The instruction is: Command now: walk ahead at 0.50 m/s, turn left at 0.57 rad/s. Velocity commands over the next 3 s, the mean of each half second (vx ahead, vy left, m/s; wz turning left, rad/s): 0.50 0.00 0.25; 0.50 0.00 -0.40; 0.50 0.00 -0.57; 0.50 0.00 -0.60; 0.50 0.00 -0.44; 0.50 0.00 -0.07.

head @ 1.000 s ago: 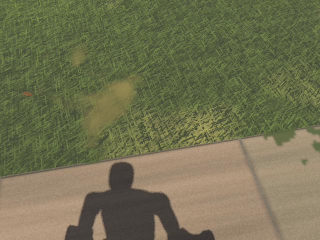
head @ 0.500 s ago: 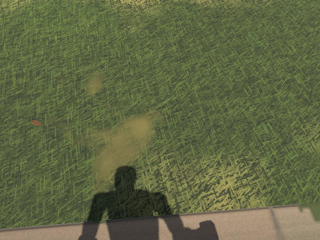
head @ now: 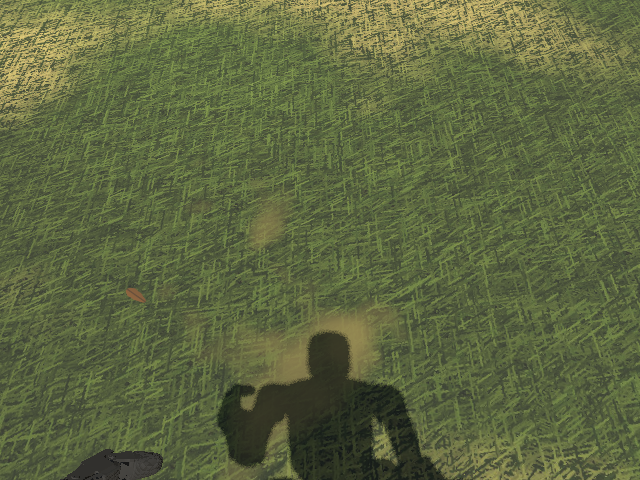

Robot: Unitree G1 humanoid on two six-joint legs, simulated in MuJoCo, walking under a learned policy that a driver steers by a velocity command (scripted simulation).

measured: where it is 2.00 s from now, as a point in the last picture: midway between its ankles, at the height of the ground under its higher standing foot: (317, 312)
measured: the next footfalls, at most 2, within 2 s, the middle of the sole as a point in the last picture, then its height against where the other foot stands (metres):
left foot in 0.52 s outside the picture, level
right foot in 1.00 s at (317, 432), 0.17 m lower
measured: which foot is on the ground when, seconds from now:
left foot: up 0.00-0.50, down 0.52-1.00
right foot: down 0.00-0.50, up 0.52-0.98, down 1.00-1.00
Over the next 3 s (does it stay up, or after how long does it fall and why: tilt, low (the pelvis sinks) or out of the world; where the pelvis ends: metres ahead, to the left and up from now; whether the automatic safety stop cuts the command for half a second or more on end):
stays up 1.31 -0.53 -0.16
